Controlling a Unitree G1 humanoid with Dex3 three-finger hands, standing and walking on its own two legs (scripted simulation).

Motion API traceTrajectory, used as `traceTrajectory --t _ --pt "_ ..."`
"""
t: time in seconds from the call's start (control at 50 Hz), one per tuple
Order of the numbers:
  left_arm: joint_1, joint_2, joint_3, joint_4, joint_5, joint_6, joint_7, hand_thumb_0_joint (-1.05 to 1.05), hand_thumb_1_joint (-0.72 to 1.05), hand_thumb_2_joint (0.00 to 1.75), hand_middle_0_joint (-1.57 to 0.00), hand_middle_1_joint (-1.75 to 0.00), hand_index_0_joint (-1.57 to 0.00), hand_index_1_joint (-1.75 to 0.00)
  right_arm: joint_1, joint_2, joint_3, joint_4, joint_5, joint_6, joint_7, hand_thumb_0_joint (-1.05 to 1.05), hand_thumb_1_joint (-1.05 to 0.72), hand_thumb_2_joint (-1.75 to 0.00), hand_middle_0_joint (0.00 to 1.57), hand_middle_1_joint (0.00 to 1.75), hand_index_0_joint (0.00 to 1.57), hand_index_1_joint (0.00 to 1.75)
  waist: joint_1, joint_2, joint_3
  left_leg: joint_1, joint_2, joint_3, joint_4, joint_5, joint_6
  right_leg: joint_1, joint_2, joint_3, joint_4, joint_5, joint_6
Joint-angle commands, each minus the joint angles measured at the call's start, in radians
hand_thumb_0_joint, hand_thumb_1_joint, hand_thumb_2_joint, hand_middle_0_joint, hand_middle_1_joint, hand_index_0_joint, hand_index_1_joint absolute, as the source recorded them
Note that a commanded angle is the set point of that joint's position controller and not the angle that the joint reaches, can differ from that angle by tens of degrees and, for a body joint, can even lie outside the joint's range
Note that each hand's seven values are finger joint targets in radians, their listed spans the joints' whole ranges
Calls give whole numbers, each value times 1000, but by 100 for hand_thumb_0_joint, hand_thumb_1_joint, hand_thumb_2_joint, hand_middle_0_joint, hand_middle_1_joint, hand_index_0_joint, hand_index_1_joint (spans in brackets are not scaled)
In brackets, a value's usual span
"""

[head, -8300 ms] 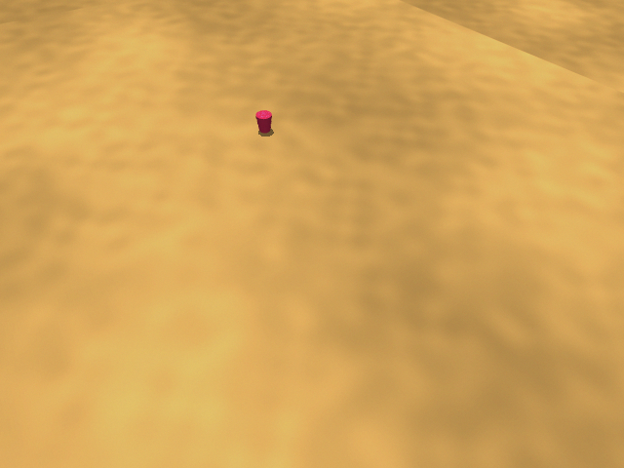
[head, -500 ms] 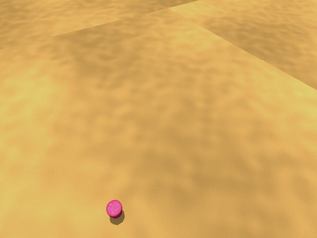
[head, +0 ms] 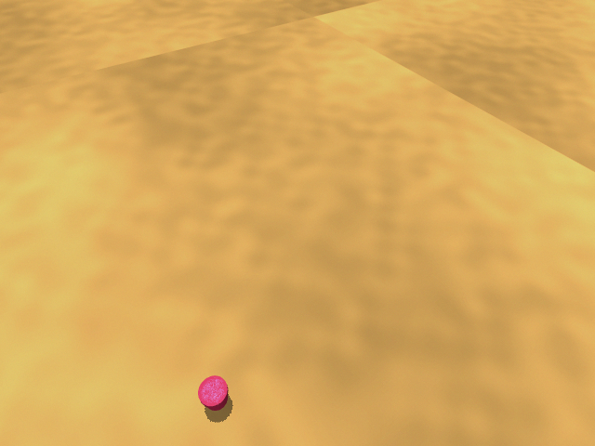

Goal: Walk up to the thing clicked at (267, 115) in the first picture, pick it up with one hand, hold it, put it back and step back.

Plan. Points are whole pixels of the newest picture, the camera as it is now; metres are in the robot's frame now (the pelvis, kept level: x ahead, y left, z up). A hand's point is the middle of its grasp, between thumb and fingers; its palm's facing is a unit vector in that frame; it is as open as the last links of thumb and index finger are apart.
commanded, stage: stand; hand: left
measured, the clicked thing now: (215, 395) +0.39 +0.25 -0.73
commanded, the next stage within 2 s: walk up in 0.50 s
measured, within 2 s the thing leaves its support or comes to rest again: neither
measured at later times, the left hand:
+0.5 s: hand out of the picture +0.06 +0.25 -0.16, palm faces -0.02 -0.94 -0.34, open 7.4 cm
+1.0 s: hand out of the picture +0.06 +0.33 -0.18, palm faces +0.00 -0.93 -0.36, open 7.4 cm
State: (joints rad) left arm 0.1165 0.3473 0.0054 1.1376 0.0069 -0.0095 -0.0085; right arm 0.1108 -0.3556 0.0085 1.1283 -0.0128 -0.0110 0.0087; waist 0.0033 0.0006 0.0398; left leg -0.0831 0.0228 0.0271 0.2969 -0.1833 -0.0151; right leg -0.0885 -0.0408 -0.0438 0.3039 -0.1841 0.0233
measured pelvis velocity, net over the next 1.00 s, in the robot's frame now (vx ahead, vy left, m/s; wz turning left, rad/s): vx -0.05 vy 0.05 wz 0.02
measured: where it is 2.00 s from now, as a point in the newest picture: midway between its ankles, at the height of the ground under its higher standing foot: outside the picture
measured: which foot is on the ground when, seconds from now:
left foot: down 0.00-1.00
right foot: down 0.00-0.88, up 0.90-1.00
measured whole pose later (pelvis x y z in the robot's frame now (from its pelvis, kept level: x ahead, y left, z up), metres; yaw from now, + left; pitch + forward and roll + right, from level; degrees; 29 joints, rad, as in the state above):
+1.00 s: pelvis -0.05 +0.05 -0.02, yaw +1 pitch -2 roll -1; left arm 0.06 0.42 0.05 0.98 0.00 0.04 0.02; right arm 0.17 -0.35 -0.06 0.99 -0.04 0.03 0.02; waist -0.02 -0.06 0.15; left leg -0.23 -0.03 0.01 0.56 -0.30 0.05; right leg -0.38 0.03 0.14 0.93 -0.50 -0.02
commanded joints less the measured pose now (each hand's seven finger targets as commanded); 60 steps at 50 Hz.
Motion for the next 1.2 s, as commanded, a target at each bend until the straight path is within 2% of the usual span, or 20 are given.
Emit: traceTrajectory --t 0.0,0.46,0.48,0.5,0.58,0.66,0.72,0.76,0.8,0.82,0.84,0.86,0.88,0.9,0.94,1.0,1.06,1.14,1.16,1.18 --pt "-43 222 37 -62 4 -20 19 0 90 90 -20 -30 -20 -30 -40 -209 -47 -57 2 -18 -18 0 -90 -90 20 30 20 30 -2 -4 -75 4 122 -89 -33 190 30 21 -110 84 -36 179 -37" --pt "-33 221 35 -66 4 -20 18 0 90 90 -20 -30 -20 -30 -25 -206 -46 -50 1 -19 -16 0 -90 -90 20 30 20 30 -3 -1 -66 -7 119 -90 -40 157 28 14 -112 89 -42 153 -37" --pt "-44 262 58 -85 -3 -22 25 0 90 90 -20 -30 -20 -30 -38 -254 -80 -66 6 5 -10 0 -90 -90 20 30 20 30 7 46 -9 -36 95 -89 20 283 34 -26 -114 89 12 306 -43" --pt "-32 261 62 -91 -3 -20 31 0 90 90 -20 -30 -20 -30 -23 -240 -81 -76 10 13 -10 0 -90 -90 20 30 20 30 1 28 -44 -30 99 -79 41 330 37 3 -112 76 34 353 -48" --pt "-21 258 67 -122 2 -13 38 0 90 90 -20 -30 -20 -30 -27 -237 -102 -118 13 30 -5 0 -90 -90 20 30 20 30 0 -13 -121 -7 92 -75 101 318 50 -2 -121 72 84 345 -66" --pt "-43 289 80 -153 7 -5 41 0 90 90 -20 -30 -20 -30 -24 -222 -109 -153 7 50 4 0 -90 -90 20 30 20 30 -5 -84 -88 -61 33 -51 216 110 43 -84 -190 151 51 225 -125" --pt "-98 324 97 -198 24 -1 44 0 90 90 -20 -30 -20 -30 22 -208 -118 -170 -3 67 20 0 -90 -90 20 30 20 30 -14 -199 -50 -104 -26 -44 422 -271 44 -198 -313 254 15 135 -238" --pt "-121 326 102 -226 30 0 44 0 90 90 -20 -30 -20 -30 69 -209 -126 -178 -4 72 24 0 -90 -90 20 30 20 30 -25 -216 -18 -141 -10 -81 500 -354 49 -238 -342 268 34 143 -263" --pt "-160 312 95 -249 31 5 42 0 90 90 -20 -30 -20 -30 133 -216 -136 -174 -5 63 23 0 -90 -90 20 30 20 30 -66 -190 -23 -107 5 -89 360 -254 56 -249 -285 192 142 211 -208" --pt "-154 281 87 -253 20 9 38 0 90 90 -20 -30 -20 -30 150 -225 -137 -167 -9 50 20 0 -90 -90 20 30 20 30 -68 -107 -32 -103 28 -99 174 -53 63 -210 -194 116 269 183 -143" --pt "-116 217 71 -259 2 18 37 0 90 90 -20 -30 -20 -30 111 -282 -147 -184 -28 36 14 0 -90 -90 20 30 20 30 -38 110 -25 -105 163 -320 26 219 85 -251 -19 49 455 44 -70" --pt "-73 181 64 -253 -5 32 44 0 90 90 -20 -30 -20 -30 51 -316 -147 -217 -34 20 7 0 -90 -90 20 30 20 30 -11 178 -44 -60 251 -432 -9 317 146 -324 94 89 532 -369 -45" --pt "-56 226 76 -233 -2 42 53 0 90 90 -20 -30 -20 -30 59 -359 -157 -220 -28 13 5 0 -90 -90 20 30 20 30 -33 190 -74 -163 298 -477 -7 235 202 -255 76 191 652 -455 -46" --pt "-57 244 80 -223 -4 46 54 0 90 90 -20 -30 -20 -30 17 -328 -151 -231 -27 10 -1 0 -90 -90 20 30 20 30 -20 151 -33 -192 279 -432 -3 190 209 -251 78 222 709 -429 -57" --pt "-8 236 76 -205 -13 44 46 0 90 90 -20 -30 -20 -30 -43 -267 -134 -246 -24 1 -17 0 -90 -90 20 30 20 30 24 129 -22 -68 199 -270 51 276 170 -327 77 226 714 -315 -55" --pt "-20 235 73 -206 1 36 33 0 90 90 -20 -30 -20 -30 49 -259 -135 -227 -17 -12 -25 0 -90 -90 20 30 20 30 -19 139 -58 56 210 -267 77 381 148 -309 64 186 582 -295 -32" --pt "-36 225 66 -224 7 33 27 0 90 90 -20 -30 -20 -30 102 -261 -134 -226 -16 -19 -33 0 -90 -90 20 30 20 30 -48 126 -76 132 233 -270 88 425 152 -287 58 149 446 -297 -29" --pt "3 204 64 -201 12 27 23 0 90 90 -20 -30 -20 -30 66 -254 -122 -242 -12 -19 -31 0 -90 -90 20 30 20 30 -29 139 -91 78 231 -241 106 376 161 -167 46 92 275 -272 -50" --pt "8 203 65 -191 16 24 21 0 90 90 -20 -30 -20 -30 70 -248 -119 -243 -9 -19 -31 0 -90 -90 20 30 20 30 -28 123 -87 43 219 -230 104 354 149 -116 48 90 215 -241 -59" --pt "42 185 62 -174 14 19 22 0 90 90 -20 -30 -20 -30 46 -247 -113 -244 -6 -17 -29 0 -90 -90 20 30 20 30 2 108 -90 13 210 -208 125 330 139 -49 36 94 86 -134 -69"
